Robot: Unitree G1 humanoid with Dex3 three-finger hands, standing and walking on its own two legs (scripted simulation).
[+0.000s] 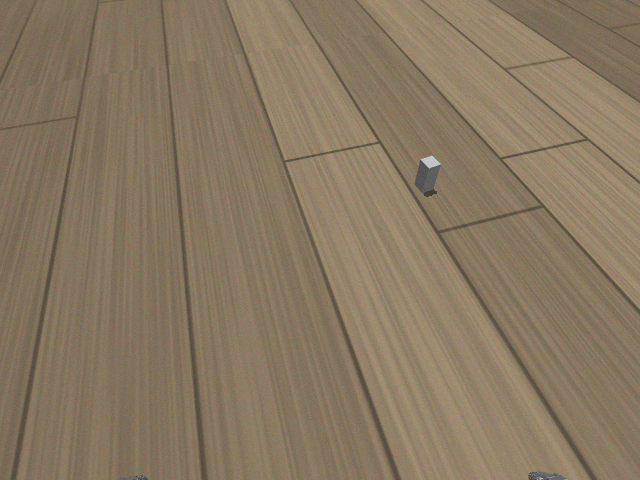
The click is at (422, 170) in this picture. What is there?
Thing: carton on end
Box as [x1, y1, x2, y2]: [414, 156, 440, 192]
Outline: 432,156 420,159 414,184 422,192 433,188 440,165
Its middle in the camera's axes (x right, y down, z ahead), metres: +0.49 -0.30 +1.73
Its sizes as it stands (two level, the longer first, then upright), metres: 0.066 0.062 0.148
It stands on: the floor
